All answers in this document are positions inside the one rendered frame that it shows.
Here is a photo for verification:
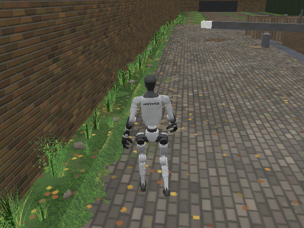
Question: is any robot shin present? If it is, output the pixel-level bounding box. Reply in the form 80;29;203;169
139;155;146;185
161;157;169;190

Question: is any robot right shin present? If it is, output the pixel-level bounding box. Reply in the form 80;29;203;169
161;157;169;190

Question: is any robot left upper arm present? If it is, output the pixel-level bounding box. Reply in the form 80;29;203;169
129;96;141;123

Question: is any left robot forearm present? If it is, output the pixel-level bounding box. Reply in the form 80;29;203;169
123;116;133;138

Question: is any robot right upper arm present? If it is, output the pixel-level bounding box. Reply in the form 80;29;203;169
161;95;174;121

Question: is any right robot forearm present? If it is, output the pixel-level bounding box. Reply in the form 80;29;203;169
170;113;177;127

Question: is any robot left shin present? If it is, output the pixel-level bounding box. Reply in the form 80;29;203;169
139;155;146;185

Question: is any robot right hand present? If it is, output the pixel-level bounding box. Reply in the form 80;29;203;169
166;125;178;133

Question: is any robot left hand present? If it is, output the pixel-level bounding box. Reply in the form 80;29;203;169
122;137;133;149

